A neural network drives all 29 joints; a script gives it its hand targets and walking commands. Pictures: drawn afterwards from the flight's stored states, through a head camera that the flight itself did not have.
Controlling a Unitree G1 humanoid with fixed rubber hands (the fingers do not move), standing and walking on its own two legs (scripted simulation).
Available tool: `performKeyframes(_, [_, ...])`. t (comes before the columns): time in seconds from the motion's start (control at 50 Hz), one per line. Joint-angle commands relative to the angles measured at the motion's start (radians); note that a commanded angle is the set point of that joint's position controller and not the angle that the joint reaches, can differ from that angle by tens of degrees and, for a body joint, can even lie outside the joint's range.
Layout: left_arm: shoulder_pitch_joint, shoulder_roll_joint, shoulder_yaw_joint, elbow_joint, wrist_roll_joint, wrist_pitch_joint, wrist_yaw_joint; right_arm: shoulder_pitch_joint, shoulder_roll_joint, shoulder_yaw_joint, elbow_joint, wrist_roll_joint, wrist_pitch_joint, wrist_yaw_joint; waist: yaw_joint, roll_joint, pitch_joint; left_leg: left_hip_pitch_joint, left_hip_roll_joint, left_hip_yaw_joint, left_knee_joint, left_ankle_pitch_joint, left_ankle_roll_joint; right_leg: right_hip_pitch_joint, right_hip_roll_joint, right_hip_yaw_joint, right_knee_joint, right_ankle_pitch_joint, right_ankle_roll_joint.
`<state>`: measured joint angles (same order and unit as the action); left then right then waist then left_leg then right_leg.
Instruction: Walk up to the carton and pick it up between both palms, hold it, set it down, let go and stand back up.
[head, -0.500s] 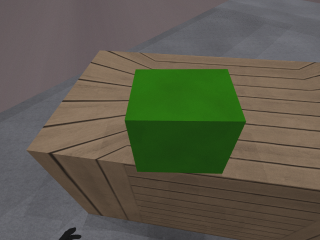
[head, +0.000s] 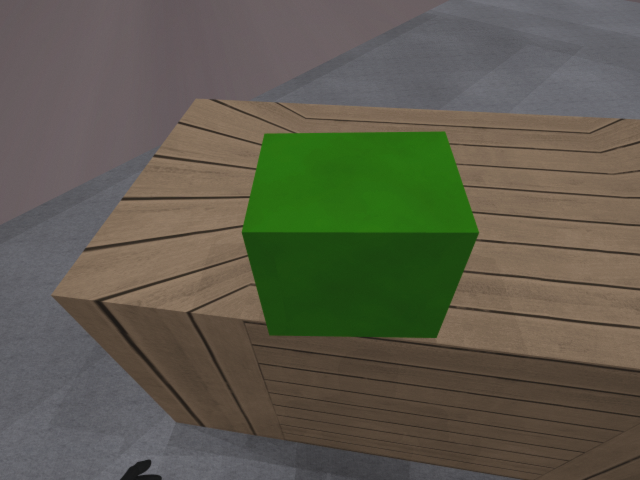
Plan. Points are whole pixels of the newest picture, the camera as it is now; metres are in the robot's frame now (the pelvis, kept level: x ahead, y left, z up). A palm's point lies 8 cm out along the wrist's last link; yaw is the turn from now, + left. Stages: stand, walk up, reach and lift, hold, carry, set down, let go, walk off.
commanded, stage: stand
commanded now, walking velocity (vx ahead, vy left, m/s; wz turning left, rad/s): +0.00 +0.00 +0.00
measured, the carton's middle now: (352, 238) +0.43 -0.01 +0.05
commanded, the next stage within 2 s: none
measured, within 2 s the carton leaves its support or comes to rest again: neither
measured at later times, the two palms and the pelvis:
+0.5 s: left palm out of the picture +0.08 +0.28 -0.11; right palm out of the picture +0.06 -0.31 -0.12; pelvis +0.00 -0.01 +0.00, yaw +0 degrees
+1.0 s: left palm out of the picture +0.10 +0.28 -0.11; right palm out of the picture +0.07 -0.31 -0.12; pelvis +0.01 -0.02 +0.00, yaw -1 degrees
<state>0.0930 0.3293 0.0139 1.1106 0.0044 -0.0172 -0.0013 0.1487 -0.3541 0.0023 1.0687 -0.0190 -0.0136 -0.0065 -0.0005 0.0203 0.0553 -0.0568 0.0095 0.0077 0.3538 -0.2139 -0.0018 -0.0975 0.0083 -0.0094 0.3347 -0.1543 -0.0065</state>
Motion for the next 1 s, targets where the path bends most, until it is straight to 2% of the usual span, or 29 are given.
performKeyframes(0.0, [-0.067,0.229,0.033,-0.053,0.0,-0.014,0.007,-0.037,-0.214,-0.037,-0.058,0.001,-0.014,-0.008,-0.001,-0.024,-0.018,-0.083,0.122,-0.096,-0.098,0.075,0.03,0.0,-0.123,0.12,-0.077,0.043,-0.023])
performKeyframes(0.06, [-0.062,0.224,0.033,-0.052,-0.001,-0.017,0.005,-0.04,-0.211,-0.036,-0.053,0.001,-0.015,-0.008,-0.003,-0.013,-0.016,-0.086,0.122,-0.094,-0.101,0.08,0.029,0.003,-0.125,0.12,-0.077,0.054,-0.024])
performKeyframes(0.14, [-0.064,0.226,0.032,-0.048,-0.003,-0.015,0.006,-0.052,-0.203,-0.031,-0.049,0.0,-0.013,-0.008,0.004,-0.03,-0.017,-0.093,0.125,-0.095,-0.103,0.082,0.031,0.009,-0.127,0.123,-0.082,0.066,-0.024])
performKeyframes(0.22, [-0.059,0.236,0.035,-0.044,-0.003,-0.016,0.005,-0.045,-0.209,-0.032,-0.047,-0.002,-0.014,-0.008,0.003,-0.006,-0.014,-0.092,0.121,-0.087,-0.105,0.044,0.029,0.004,-0.129,0.133,-0.087,0.027,-0.026])
performKeyframes(0.26, [-0.062,0.233,0.034,-0.05,-0.003,-0.013,0.006,-0.049,-0.213,-0.034,-0.048,0.001,-0.013,-0.008,0.003,-0.024,-0.019,-0.092,0.122,-0.093,-0.109,0.037,0.03,0.001,-0.127,0.129,-0.09,0.02,-0.028])
performKeyframes(0.3, [-0.061,0.229,0.031,-0.047,-0.001,-0.014,0.005,-0.055,-0.204,-0.031,-0.051,0.001,-0.013,-0.006,0.004,-0.01,-0.026,-0.087,0.125,-0.087,-0.1,0.046,0.026,0.0,-0.126,0.13,-0.086,0.028,-0.026])
performKeyframes(0.32, [-0.061,0.228,0.031,-0.049,0.0,-0.013,0.004,-0.038,-0.204,-0.029,-0.049,0.0,-0.015,-0.005,-0.006,-0.032,-0.026,-0.08,0.127,-0.086,-0.102,0.052,0.025,-0.004,-0.126,0.129,-0.083,0.04,-0.028])
performKeyframes(0.46, [-0.055,0.24,0.033,-0.044,-0.001,-0.014,0.006,-0.034,-0.214,-0.033,-0.046,0.001,-0.013,-0.006,-0.003,-0.025,-0.032,-0.07,0.125,-0.081,-0.099,0.057,0.022,-0.002,-0.123,0.129,-0.083,0.055,-0.028])
performKeyframes(0.48, [-0.065,0.236,0.034,-0.047,-0.001,-0.014,0.005,-0.044,-0.207,-0.033,-0.046,0.001,-0.011,-0.005,-0.002,-0.01,-0.047,-0.069,0.125,-0.076,-0.093,0.061,0.021,0.008,-0.125,0.133,-0.082,0.056,-0.026])
performKeyframes(0.62, [-0.058,0.245,0.033,-0.042,-0.004,-0.015,0.006,-0.029,-0.201,-0.03,-0.043,0.003,-0.009,-0.009,0.001,-0.023,-0.033,-0.075,0.123,-0.076,-0.091,0.048,0.02,0.013,-0.125,0.143,-0.088,0.043,-0.022])
performKeyframes(0.66, [-0.061,0.243,0.033,-0.043,-0.001,-0.014,0.008,-0.037,-0.202,-0.03,-0.045,0.002,-0.01,-0.01,-0.001,-0.012,-0.015,-0.085,0.125,-0.076,-0.091,0.058,0.024,-0.003,-0.126,0.142,-0.085,0.054,-0.025])
performKeyframes(0.72, [-0.067,0.234,0.032,-0.044,-0.001,-0.012,0.005,-0.038,-0.205,-0.032,-0.047,0.004,-0.011,-0.009,-0.004,-0.029,-0.032,-0.07,0.128,-0.076,-0.094,0.065,0.023,0.001,-0.125,0.133,-0.083,0.083,-0.027])
performKeyframes(0.74, [-0.053,0.235,0.034,-0.042,-0.001,-0.011,0.007,-0.032,-0.21,-0.034,-0.045,0.003,-0.011,-0.008,0.0,-0.006,-0.028,-0.063,0.123,-0.073,-0.092,0.06,0.019,0.004,-0.122,0.137,-0.083,0.083,-0.026])
performKeyframes(0.78, [-0.057,0.233,0.033,-0.046,-0.004,-0.014,0.006,-0.026,-0.209,-0.035,-0.042,0.003,-0.011,-0.009,-0.006,-0.021,-0.025,-0.07,0.128,-0.075,-0.09,0.074,0.022,0.007,-0.128,0.142,-0.082,0.101,-0.028])
performKeyframes(0.98, [-0.06,0.233,0.035,-0.044,-0.004,-0.013,0.009,-0.034,-0.203,-0.035,-0.048,0.003,-0.009,-0.009,-0.006,-0.019,-0.039,-0.043,0.131,-0.068,-0.083,0.111,0.019,0.018,-0.123,0.135,-0.072,0.166,-0.026])
